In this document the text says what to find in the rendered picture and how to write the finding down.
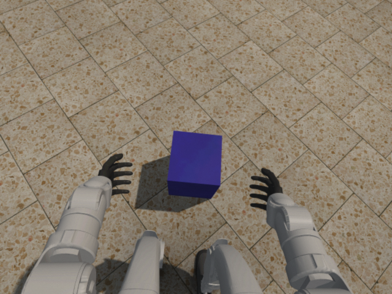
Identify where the right robot forearm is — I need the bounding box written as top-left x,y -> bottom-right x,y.
266,193 -> 354,294

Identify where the left robot hand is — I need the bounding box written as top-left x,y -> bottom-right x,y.
98,153 -> 133,196

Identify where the left robot forearm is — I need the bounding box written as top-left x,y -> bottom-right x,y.
20,176 -> 112,294

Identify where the right robot hand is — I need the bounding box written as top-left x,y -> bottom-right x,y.
249,168 -> 283,211

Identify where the carton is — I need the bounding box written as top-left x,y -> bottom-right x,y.
167,130 -> 222,199

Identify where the robot left upper arm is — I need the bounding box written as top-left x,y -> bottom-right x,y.
24,262 -> 96,294

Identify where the robot right thigh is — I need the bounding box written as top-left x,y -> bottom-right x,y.
206,244 -> 263,294

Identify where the left robot shin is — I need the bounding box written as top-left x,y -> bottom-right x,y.
135,230 -> 159,247

